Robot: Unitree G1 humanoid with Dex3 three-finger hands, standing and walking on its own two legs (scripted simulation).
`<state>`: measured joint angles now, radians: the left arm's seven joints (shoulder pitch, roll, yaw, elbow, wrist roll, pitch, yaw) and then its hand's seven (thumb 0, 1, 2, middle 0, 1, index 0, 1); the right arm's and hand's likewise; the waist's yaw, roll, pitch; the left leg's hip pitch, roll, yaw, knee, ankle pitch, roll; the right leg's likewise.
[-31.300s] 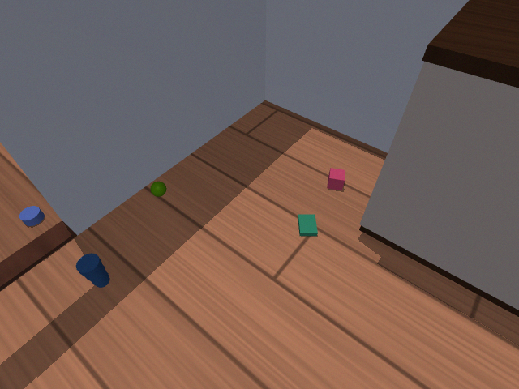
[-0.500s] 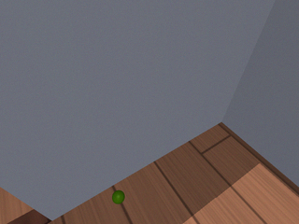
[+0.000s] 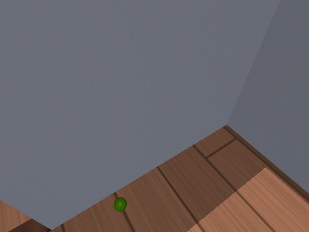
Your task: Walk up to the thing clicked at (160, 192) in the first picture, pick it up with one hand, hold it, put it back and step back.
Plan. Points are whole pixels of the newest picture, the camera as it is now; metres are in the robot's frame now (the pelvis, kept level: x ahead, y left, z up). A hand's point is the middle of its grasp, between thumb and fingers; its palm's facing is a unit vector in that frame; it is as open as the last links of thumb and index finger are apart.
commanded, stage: stand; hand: left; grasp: from above
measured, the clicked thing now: (120, 204) +0.43 +0.24 -0.74
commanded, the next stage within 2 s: step back in 1.12 s
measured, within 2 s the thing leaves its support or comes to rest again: neither
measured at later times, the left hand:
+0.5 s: hand out of the picture +0.07 +0.24 -0.16, palm faces +0.02 -0.94 -0.34, open 7.3 cm
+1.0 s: hand out of the picture +0.07 +0.24 -0.16, palm faces +0.01 -0.94 -0.34, open 7.3 cm
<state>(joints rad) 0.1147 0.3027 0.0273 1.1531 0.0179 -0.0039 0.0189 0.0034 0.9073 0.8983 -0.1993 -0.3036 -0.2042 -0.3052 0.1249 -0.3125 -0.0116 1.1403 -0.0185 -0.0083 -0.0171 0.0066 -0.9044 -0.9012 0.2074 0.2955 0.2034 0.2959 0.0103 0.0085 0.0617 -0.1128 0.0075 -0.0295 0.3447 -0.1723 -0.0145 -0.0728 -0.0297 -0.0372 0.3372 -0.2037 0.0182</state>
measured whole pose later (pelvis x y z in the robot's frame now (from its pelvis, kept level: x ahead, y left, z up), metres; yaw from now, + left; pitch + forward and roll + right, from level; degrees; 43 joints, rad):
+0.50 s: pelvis +0.00 -0.01 +0.00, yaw +0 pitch -3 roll +0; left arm 0.11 0.32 0.03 1.15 0.01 -0.01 0.01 0.00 0.91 0.90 -0.20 -0.30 -0.20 -0.31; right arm 0.11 -0.33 -0.01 1.15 -0.02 -0.01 -0.01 0.01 -0.90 -0.90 0.21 0.30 0.20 0.30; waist 0.01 0.01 0.05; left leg -0.11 0.02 -0.03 0.33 -0.16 -0.02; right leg -0.07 -0.02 -0.04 0.32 -0.20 0.01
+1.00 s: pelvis +0.01 -0.01 +0.00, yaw +0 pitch -2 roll +0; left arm 0.12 0.33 0.02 1.15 0.01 -0.01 0.01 0.00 0.91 0.90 -0.20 -0.30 -0.20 -0.30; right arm 0.12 -0.33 0.00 1.15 -0.01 -0.01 0.00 0.01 -0.90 -0.90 0.21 0.30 0.20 0.30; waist 0.01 0.01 0.05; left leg -0.11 0.02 -0.03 0.31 -0.16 -0.03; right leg -0.07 -0.02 -0.04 0.32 -0.20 0.01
